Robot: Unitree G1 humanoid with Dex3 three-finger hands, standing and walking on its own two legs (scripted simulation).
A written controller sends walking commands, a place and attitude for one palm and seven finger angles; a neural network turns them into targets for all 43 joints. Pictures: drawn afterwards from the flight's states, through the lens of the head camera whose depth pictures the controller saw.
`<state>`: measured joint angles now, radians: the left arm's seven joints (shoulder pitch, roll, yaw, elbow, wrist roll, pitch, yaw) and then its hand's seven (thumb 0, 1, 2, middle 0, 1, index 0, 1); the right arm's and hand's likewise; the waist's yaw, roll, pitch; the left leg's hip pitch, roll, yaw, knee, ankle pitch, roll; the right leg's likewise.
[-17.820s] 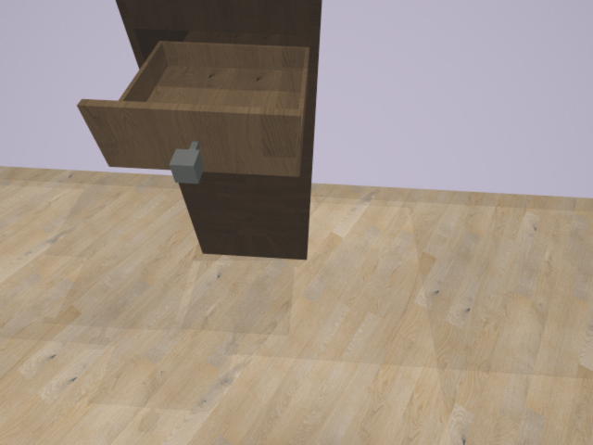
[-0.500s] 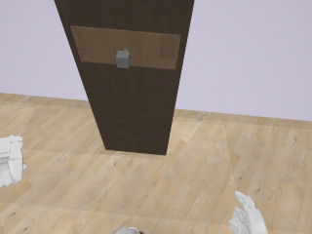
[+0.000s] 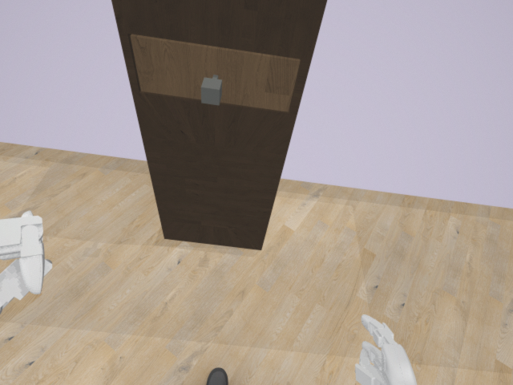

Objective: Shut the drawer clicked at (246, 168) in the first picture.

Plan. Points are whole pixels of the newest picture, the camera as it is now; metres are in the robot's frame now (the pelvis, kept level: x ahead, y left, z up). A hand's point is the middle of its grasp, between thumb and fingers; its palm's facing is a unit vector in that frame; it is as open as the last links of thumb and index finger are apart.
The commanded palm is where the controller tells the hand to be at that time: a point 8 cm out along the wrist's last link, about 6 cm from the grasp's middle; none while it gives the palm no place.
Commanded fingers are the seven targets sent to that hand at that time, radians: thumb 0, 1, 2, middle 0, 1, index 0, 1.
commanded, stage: step back with the hand held close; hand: left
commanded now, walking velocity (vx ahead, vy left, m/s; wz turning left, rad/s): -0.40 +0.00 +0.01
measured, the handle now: (213, 86) +0.72 +0.18 +0.05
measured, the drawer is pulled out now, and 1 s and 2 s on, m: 0.00 0.00 0.00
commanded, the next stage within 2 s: stop stepping back and stand still in 0.02 s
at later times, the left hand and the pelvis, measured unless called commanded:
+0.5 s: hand (3, 349) +0.12 +0.25 +0.16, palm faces +0.38 -0.83 -0.41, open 3.2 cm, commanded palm +0.07 +0.29 +0.17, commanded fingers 0.00 0.90 0.90 -1.40 -1.60 -1.40 -1.60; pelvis -0.06 +0.01 -0.02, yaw -1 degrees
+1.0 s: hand out of the picture +0.11 +0.26 +0.14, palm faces +0.37 -0.83 -0.41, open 3.2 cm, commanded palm +0.05 +0.29 +0.17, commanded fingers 0.00 0.90 0.90 -1.40 -1.60 -1.40 -1.60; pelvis -0.08 +0.02 +0.00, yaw -1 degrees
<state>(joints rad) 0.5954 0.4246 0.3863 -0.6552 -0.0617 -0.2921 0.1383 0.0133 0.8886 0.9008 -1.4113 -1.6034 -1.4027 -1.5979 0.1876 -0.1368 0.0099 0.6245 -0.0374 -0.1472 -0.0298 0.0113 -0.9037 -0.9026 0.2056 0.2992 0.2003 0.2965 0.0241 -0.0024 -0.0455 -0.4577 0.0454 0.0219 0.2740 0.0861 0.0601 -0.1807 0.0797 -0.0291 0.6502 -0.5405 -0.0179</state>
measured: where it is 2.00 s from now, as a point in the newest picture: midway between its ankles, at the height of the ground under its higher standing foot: outside the picture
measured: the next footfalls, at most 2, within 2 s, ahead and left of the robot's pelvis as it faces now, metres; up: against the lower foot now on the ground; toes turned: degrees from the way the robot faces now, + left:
right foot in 0.08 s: -0.08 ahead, -0.10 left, +0.00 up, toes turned -3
left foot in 0.48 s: -0.01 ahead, +0.12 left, +0.00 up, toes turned -3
